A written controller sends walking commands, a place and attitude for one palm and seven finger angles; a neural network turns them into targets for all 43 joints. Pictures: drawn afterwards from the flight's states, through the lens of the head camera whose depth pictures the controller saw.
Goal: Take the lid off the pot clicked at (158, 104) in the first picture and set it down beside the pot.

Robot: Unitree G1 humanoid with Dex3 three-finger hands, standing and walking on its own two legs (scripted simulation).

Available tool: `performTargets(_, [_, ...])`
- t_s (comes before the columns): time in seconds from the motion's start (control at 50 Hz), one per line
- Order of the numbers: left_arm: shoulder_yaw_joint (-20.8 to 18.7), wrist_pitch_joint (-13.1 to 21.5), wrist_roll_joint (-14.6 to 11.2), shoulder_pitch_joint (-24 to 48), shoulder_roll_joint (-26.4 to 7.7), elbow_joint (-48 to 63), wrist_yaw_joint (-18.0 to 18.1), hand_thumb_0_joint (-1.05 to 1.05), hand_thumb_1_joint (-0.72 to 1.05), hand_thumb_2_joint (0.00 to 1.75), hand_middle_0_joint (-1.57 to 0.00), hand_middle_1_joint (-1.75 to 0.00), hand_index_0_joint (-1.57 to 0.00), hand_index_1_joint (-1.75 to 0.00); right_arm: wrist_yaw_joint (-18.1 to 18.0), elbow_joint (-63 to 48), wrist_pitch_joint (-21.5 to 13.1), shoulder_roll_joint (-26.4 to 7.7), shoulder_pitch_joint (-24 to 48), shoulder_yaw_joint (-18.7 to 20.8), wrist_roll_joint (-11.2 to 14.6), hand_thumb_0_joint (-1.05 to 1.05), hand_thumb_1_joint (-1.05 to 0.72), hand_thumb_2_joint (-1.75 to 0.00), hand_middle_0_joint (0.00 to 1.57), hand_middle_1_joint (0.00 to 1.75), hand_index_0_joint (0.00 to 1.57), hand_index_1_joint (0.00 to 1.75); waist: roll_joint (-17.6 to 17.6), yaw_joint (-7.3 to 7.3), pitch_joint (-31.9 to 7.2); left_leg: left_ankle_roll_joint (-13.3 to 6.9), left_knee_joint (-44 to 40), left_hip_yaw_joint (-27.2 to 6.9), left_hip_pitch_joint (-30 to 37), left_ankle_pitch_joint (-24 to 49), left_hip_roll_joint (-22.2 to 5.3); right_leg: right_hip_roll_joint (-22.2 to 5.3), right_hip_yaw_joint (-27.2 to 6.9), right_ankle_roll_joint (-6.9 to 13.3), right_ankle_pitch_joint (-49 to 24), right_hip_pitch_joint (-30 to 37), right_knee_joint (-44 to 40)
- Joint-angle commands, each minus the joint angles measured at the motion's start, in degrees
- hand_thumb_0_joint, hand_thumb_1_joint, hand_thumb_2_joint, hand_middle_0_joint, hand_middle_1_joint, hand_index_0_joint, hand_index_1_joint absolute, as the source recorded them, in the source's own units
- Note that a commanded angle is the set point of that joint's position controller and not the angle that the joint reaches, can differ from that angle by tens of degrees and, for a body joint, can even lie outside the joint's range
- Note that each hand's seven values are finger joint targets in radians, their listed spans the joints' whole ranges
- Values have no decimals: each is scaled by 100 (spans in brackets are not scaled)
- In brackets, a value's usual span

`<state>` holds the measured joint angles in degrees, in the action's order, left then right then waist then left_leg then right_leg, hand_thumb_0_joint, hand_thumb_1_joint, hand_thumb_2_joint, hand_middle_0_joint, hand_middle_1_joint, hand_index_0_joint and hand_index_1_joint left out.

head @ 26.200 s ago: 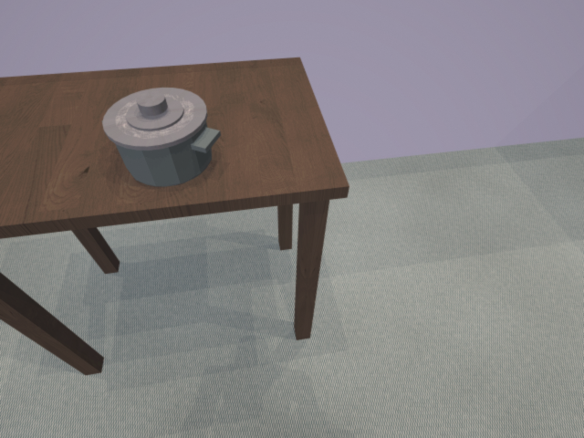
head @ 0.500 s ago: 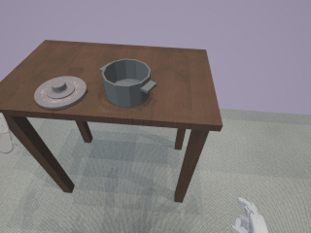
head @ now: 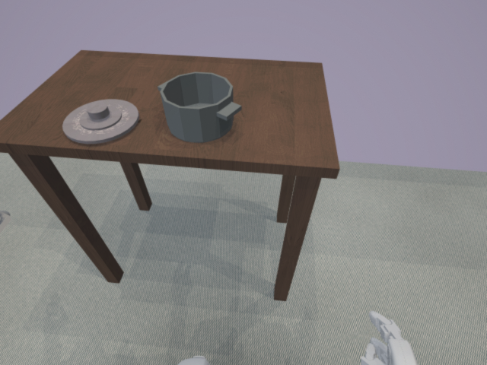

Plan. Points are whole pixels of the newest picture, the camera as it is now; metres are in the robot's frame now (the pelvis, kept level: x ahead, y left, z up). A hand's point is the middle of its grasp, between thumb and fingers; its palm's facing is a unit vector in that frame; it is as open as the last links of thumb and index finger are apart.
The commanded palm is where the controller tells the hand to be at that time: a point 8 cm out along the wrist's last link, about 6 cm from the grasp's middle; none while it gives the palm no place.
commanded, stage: step back with the hand held close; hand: left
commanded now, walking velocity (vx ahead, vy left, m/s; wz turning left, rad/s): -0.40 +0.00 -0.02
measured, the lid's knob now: (98, 110) +0.62 +0.37 +0.09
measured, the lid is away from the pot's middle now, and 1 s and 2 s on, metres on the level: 0.24 0.24 0.24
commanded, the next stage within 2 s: stop stepping back and stand still in 0.24 s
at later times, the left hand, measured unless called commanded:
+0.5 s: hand out of the picture +0.06 +0.21 +0.25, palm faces +0.43 -0.78 -0.46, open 7.4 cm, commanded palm -0.01 +0.26 +0.27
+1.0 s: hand out of the picture -0.04 +0.17 +0.27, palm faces +0.45 -0.80 -0.40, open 7.4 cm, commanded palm -0.09 +0.23 +0.27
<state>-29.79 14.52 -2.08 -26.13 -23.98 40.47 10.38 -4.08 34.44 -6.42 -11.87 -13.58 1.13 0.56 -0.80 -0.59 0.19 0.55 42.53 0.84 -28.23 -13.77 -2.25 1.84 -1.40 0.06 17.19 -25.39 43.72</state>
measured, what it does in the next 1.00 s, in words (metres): walks backwards: left foot, then right foot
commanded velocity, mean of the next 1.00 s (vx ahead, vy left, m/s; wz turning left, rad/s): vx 0.03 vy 0.04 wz -0.02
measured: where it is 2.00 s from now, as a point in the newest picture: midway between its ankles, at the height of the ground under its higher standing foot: outside the picture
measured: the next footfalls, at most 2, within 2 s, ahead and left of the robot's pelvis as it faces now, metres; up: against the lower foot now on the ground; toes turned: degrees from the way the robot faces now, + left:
left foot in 0.22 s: +0.00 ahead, +0.15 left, +0.00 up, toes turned +5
right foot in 0.42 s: -0.02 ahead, -0.11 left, +0.00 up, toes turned +2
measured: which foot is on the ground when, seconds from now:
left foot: down 0.00-0.00, up 0.02-0.20, down 0.22-0.42, up 0.44-0.56, down 0.58-0.82, up 0.84-1.00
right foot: down 0.00-0.22, up 0.24-0.40, down 0.42-0.62, up 0.64-0.80, down 0.82-1.00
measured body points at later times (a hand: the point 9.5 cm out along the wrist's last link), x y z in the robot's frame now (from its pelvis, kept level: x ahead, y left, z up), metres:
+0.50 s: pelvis -0.14 -0.02 +0.01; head -0.13 -0.02 +0.46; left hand +0.03 +0.25 +0.27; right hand +0.04 -0.25 -0.07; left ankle -0.09 +0.12 -0.68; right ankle -0.06 -0.11 -0.71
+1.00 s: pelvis -0.23 -0.05 +0.03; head -0.27 -0.06 +0.48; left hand -0.07 +0.21 +0.29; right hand -0.10 -0.29 -0.06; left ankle -0.19 +0.09 -0.66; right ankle -0.16 -0.11 -0.70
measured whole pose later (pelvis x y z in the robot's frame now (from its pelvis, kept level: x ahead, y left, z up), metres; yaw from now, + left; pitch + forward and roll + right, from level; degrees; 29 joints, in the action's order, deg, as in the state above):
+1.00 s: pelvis -0.23 -0.05 +0.03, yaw -2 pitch -3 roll +3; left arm -23.5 9.9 -1.9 -27.4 -22.5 35.5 7.9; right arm -4.0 37.9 -3.2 -12.1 -15.9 -0.1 0.1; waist 1.5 0.0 -4.2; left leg -0.8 48.4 4.5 -22.9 -24.6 -1.6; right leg 0.8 3.4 5.4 12.3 -17.0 29.6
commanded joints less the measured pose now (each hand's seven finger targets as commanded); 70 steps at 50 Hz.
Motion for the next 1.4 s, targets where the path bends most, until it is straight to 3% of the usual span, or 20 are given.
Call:
performTargets(0.0, [-475, 62, -75, 493, -1223, 883, 24, 0, 90, 90, -20, -30, -20, -30, 84, -665, -185, -517, 728, 380, 32, 0, -90, -90, 20, 30, 20, 30, 1439, 62, -825, 91, 1454, -44, 314, -1450, 246, -2242, -2322, 929, -1491, 219, -2809])
performTargets(0.12, [-505, -14, -56, -170, -1044, 1012, -90, 0, 90, 90, -20, -30, -20, -30, 90, -808, 7, -467, 785, 130, -22, 0, -90, -90, 20, 30, 20, 30, 723, 29, -976, 2, -466, 146, 784, -1168, 134, -1555, -1069, 601, -3490, 807, -1749])
performTargets(0.2, [-674, 184, -188, -100, -1212, 1466, -6, 0, 90, 90, -20, -30, -20, -30, 4, -835, -189, -757, 722, 324, -3, 0, -90, -90, 20, 30, 20, 30, -1201, -8, -1181, -747, -2147, -1160, 1209, 1143, -1685, -179, -132, -216, 44, 39, 331])
performTargets(0.3, [-616, -30, -283, 38, -985, 1274, 36, 0, 90, 90, -20, -30, -20, -30, 79, -489, -607, -713, 609, 410, -131, 0, -90, -90, 20, 30, 20, 30, -1112, -18, -749, -822, -1925, -616, 1065, 2694, -1719, 19, -93, -218, 1224, -209, 1145])
performTargets(0.32, [2166, -1428, 173, -203, 504, -4061, -599, 0, 90, 90, -20, -30, -20, -30, 53, 680, -52, -1810, 991, 545, -328, 0, -90, -90, 20, 30, 20, 30, -1390, -506, -698, -691, 336, -797, 1135, 3984, -1469, -873, -594, -218, 307, -1008, 598])
performTargets(0.34, [-414, -561, -316, 2096, -1405, 3006, -136, 0, 90, 90, -20, -30, -20, -30, 140, -1059, -185, -409, 1300, 448, 188, 0, -90, -90, 20, 30, 20, 30, -426, 230, -1156, -362, -1444, -237, 1190, 650, -1420, -208, 32, -329, 591, 515, -329])
performTargets(0.38, [-1104, -362, -165, -5, -2024, 1449, -51, 0, 90, 90, -20, -30, -20, -30, -19, -1058, -277, -708, 822, 286, 14, 0, -90, -90, 20, 30, 20, 30, 1426, 22, -246, 22, 250, 225, -78, -2129, 30, -1199, -1739, 461, 1150, 118, -2752])
performTargets(0.42, [-769, -309, -123, 241, -1622, 1582, -110, 0, 90, 90, -20, -30, -20, -30, 100, -917, -112, -528, 756, 99, -67, 0, -90, -90, 20, 30, 20, 30, 775, 133, -877, 8, 1866, 44, 367, -1738, 131, -2085, -2749, 923, 1510, -93, -3278])
performTargets(0.5, [-607, -292, -73, -11, -1194, 1160, -18, 0, 90, 90, -20, -30, -20, -30, 48, -953, 31, -572, 559, 139, -25, 0, -90, -90, 20, 30, 20, 30, 832, -89, -750, -131, -41, 45, 1534, -1554, 4, -1449, -1488, 635, 1328, -290, -2727])
performTargets(0.6, [-391, -127, 19, 682, -1079, 603, 99, 0, 90, 90, -20, -30, -20, -30, -94, -894, -128, -837, 496, 106, 3, 0, -90, -90, 20, 30, 20, 30, -1945, -145, 67, -931, -3502, -2020, 52, -3887, -1515, 143, 321, -143, 906, -53, 1421])
performTargets(0.74, [19, -355, -42, 201, -830, 677, 28, 0, 90, 90, -20, -30, -20, -30, -9, -758, -254, -765, 753, 84, -19, 0, -90, -90, 20, 30, 20, 30, -928, 35, -255, -449, -2666, -490, -32, -2866, -906, -23, 930, 61, 889, 1726, -1152])
performTargets(0.76, [-6, -358, 23, 289, -927, 803, 13, 0, 90, 90, -20, -30, -20, -30, -22, -790, -225, -777, 701, 124, -63, 0, -90, -90, 20, 30, 20, 30, -283, 29, -260, -328, -1692, -36, -141, -2624, -499, -241, 543, 223, 898, 1894, -1963])
performTargets(0.8, [-295, -266, -5, 854, -1390, 1136, -40, 0, 90, 90, -20, -30, -20, -30, 19, -751, -163, -716, 848, 145, -106, 0, -90, -90, 20, 30, 20, 30, 1556, 76, -86, -118, 1681, 155, -730, -1390, 198, -2314, -2980, 1226, 1519, 1102, -3720])
performTargets(1.02, [-67, -193, -33, 545, -933, 342, 20, 0, 90, 90, -20, -30, -20, -30, -118, -760, -168, -555, 517, 76, 16, 0, -90, -90, 20, 30, 20, 30, 533, -38, -314, -358, -1523, 661, 1632, -1320, 174, -1439, -1166, 566, 2297, 498, -2912])
performTargets(1.1, [-202, -162, -47, 370, -1031, 693, 74, 0, 90, 90, -20, -30, -20, -30, -86, -849, -241, -740, 504, 108, 48, 0, -90, -90, 20, 30, 20, 30, -1699, -96, -157, -1089, -2967, -1507, 1622, -2800, -1454, -95, 455, -90, 1124, -290, 472])
performTargets(1.12, [2270, -1126, 552, 823, 911, -3984, -766, 0, 90, 90, -20, -30, -20, -30, 449, 585, -375, -1455, 17, 497, -254, 0, -90, -90, 20, 30, 20, 30, -1454, -753, 642, -1263, -2317, -2109, 835, -966, -1720, -405, 93, -76, 1325, -1729, 1708])
performTargets(1.22, [2311, -1582, 406, 393, 440, -5520, -1131, 0, 90, 90, -20, -30, -20, -30, 412, 61, 486, -1298, 388, 279, -342, 0, -90, -90, 20, 30, 20, 30, 520, 293, -159, -598, -1388, -659, -861, -2183, -834, -456, 245, -126, 1212, 1012, 168])
performTargets(1.26, [2253, -1597, 466, 231, -420, -6134, -1000, 0, 90, 90, -20, -30, -20, -30, 430, -15, 711, -794, 294, 199, -252, 0, -90, -90, 20, 30, 20, 30, 2839, 501, 340, -118, 2030, 285, -1611, -2362, 657, -1916, -3043, 675, 2952, 923, -3084])
performTargets(1.3, [2383, -1561, 407, 1120, -535, -6630, -963, 0, 90, 90, -20, -30, -20, -30, 502, 115, 820, -812, 17, 264, -266, 0, -90, -90, 20, 30, 20, 30, 835, -93, 388, -136, 3250, -82, -1197, -1736, 245, -2079, -3350, 1152, 3267, 189, -3150])
performTargets(1.38, [2531, -1568, 433, 2014, -315, -7576, -823, 0, 90, 90, -20, -30, -20, -30, 495, 813, 1012, -850, -527, 332, -170, 0, -90, -90, 20, 30, 20, 30, 1455, -514, 486, -159, 2228, -297, 775, -1678, -113, -1702, -2059, 737, 2851, -1739, -3347])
